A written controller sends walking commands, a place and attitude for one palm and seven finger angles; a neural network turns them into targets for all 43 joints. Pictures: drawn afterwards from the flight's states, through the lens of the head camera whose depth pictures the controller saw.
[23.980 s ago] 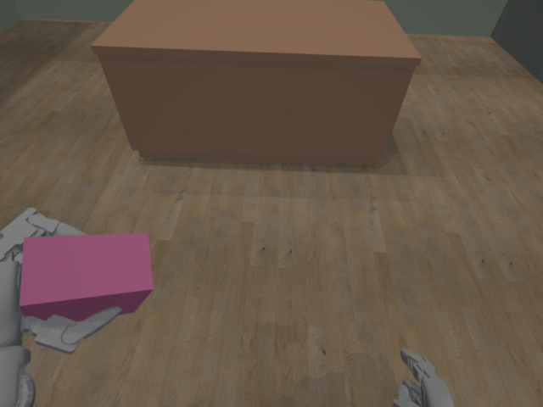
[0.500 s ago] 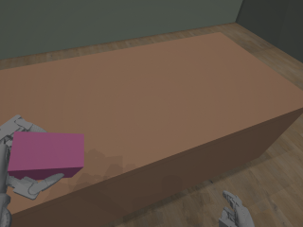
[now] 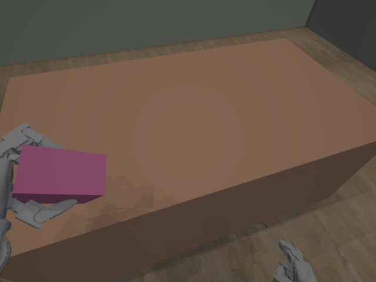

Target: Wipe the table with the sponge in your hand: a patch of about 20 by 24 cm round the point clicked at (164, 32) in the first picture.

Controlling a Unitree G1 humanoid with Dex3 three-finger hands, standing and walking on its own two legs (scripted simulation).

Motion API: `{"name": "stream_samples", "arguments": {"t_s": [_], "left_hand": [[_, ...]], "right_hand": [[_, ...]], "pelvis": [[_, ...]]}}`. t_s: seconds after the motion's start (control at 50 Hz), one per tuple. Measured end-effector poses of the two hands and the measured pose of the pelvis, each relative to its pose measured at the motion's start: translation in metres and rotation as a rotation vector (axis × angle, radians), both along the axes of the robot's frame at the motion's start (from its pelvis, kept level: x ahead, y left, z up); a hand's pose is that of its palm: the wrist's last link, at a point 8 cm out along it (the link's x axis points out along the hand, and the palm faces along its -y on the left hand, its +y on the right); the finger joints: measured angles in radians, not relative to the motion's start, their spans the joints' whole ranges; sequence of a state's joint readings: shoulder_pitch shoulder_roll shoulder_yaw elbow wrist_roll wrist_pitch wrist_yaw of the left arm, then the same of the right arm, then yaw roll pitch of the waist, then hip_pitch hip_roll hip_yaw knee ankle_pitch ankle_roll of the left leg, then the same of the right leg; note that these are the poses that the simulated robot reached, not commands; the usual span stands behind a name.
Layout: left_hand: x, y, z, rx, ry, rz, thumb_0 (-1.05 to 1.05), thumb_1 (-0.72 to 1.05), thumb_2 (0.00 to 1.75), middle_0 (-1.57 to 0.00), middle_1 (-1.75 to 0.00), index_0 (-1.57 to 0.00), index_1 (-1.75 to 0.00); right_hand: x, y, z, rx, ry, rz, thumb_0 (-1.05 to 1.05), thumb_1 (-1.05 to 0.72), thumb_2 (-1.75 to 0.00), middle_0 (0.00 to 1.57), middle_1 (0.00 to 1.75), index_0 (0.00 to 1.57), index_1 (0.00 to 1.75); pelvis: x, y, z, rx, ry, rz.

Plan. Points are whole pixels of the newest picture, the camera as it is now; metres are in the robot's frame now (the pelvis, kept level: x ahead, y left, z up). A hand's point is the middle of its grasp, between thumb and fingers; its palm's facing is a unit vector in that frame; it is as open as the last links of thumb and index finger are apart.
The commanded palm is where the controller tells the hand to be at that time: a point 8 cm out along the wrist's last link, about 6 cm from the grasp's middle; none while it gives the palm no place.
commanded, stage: come to a stop and stand still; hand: left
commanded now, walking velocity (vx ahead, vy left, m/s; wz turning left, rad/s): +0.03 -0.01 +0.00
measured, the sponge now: (70, 179) +0.24 +0.23 +0.15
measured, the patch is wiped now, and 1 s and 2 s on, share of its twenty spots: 0.00 0.00 0.00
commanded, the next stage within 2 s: look again from close up in 1.22 s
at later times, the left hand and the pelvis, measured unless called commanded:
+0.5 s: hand (25, 182) +0.21 +0.28 +0.17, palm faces +0.38 -0.85 -0.36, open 10.4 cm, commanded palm +0.16 +0.30 +0.18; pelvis +0.00 +0.03 +0.01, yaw -1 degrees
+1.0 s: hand (18, 186) +0.21 +0.29 +0.16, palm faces +0.32 -0.87 -0.37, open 10.4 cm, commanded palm +0.15 +0.33 +0.18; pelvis -0.01 +0.05 +0.01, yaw -1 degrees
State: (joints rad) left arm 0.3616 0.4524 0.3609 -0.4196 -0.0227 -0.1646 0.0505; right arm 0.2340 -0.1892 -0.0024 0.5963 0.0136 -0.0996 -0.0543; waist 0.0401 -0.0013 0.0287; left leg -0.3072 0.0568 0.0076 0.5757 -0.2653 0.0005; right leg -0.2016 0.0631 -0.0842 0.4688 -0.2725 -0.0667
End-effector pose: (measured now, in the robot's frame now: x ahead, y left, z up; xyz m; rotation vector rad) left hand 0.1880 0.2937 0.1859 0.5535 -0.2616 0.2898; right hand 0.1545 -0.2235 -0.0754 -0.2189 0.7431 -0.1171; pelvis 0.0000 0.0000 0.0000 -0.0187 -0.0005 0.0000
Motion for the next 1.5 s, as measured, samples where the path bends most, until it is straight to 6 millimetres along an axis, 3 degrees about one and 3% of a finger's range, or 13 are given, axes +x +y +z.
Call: {"name": "stream_samples", "arguments": {"t_s": [0.08, 0.18, 0.26, 0.4, 0.6, 0.74, 1.04, 1.5], "left_hand": [[0.016, 0.028, 0.008, -0.037, -0.111, 0.077, -0.02, -0.53, 1.03, -0.67, -1.35, -0.71, -1.35], [0.020, 0.007, -0.008, -0.107, -0.091, -0.025, -0.02, -0.53, 1.03, -0.66, -1.35, -0.71, -1.35], [0.016, -0.007, -0.013, -0.053, -0.025, -0.114, -0.02, -0.53, 1.03, -0.66, -1.35, -0.71, -1.35], [-0.002, 0.017, 0.001, -0.036, -0.055, -0.036, -0.02, -0.53, 1.03, -0.67, -1.35, -0.71, -1.35], [-0.019, 0.021, -0.018, -0.165, -0.035, 0.015, -0.02, -0.53, 1.03, -0.66, -1.35, -0.71, -1.35], [-0.019, 0.027, -0.013, -0.131, -0.046, -0.010, -0.02, -0.53, 1.03, -0.66, -1.35, -0.71, -1.35], [-0.014, 0.040, -0.014, -0.108, -0.019, -0.029, -0.02, -0.53, 1.03, -0.66, -1.35, -0.71, -1.34], [-0.018, 0.039, -0.011, -0.112, -0.029, -0.012, -0.02, -0.53, 1.03, -0.66, -1.35, -0.71, -1.34]], "right_hand": [[-0.005, 0.001, -0.001, -0.004, 0.013, 0.026, 0.02, -0.90, -0.90, 0.20, 0.30, 0.20, 0.30], [-0.009, 0.005, 0.005, 0.003, -0.022, -0.021, 0.02, -0.90, -0.90, 0.20, 0.30, 0.20, 0.30], [-0.009, 0.012, 0.005, 0.014, -0.034, -0.024, 0.02, -0.90, -0.90, 0.20, 0.30, 0.20, 0.30], [-0.007, 0.023, 0.009, 0.020, -0.029, 0.002, 0.02, -0.90, -0.90, 0.20, 0.30, 0.20, 0.30], [0.004, 0.030, 0.025, -0.028, -0.088, 0.048, 0.02, -0.90, -0.90, 0.20, 0.30, 0.20, 0.30], [0.002, 0.039, 0.032, -0.037, -0.105, 0.051, 0.02, -0.90, -0.90, 0.20, 0.30, 0.20, 0.30], [-0.018, 0.052, 0.018, -0.029, -0.022, 0.028, 0.02, -0.90, -0.90, 0.20, 0.30, 0.20, 0.30], [-0.002, 0.052, 0.023, -0.025, -0.062, 0.042, 0.02, -0.90, -0.90, 0.20, 0.30, 0.20, 0.30]], "pelvis": [[-0.001, 0.006, -0.001, -0.004, -0.010, -0.030], [0.003, 0.019, -0.002, 0.029, -0.024, -0.052], [0.004, 0.021, -0.002, 0.031, -0.022, -0.038], [0.001, 0.022, 0.003, 0.000, -0.011, -0.026], [-0.011, 0.031, 0.007, -0.004, -0.016, -0.024], [-0.017, 0.036, 0.008, -0.009, -0.010, -0.027], [-0.014, 0.052, 0.008, -0.010, -0.010, -0.025], [-0.013, 0.051, 0.008, -0.008, -0.011, -0.022]]}}
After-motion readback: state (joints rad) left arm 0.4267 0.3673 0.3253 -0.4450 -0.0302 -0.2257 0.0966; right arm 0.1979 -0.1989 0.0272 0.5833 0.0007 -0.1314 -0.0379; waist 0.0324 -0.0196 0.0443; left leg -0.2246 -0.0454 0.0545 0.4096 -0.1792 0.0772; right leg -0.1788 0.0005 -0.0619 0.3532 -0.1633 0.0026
